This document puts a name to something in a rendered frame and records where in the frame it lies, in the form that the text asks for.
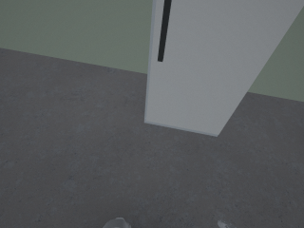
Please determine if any handle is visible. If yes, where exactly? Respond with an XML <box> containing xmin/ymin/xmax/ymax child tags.
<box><xmin>158</xmin><ymin>0</ymin><xmax>172</xmax><ymax>62</ymax></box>

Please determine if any robot left thigh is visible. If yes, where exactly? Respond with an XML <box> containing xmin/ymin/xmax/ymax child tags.
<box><xmin>103</xmin><ymin>218</ymin><xmax>131</xmax><ymax>228</ymax></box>

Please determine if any fridge door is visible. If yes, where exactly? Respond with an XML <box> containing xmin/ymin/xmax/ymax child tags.
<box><xmin>146</xmin><ymin>0</ymin><xmax>304</xmax><ymax>135</ymax></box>

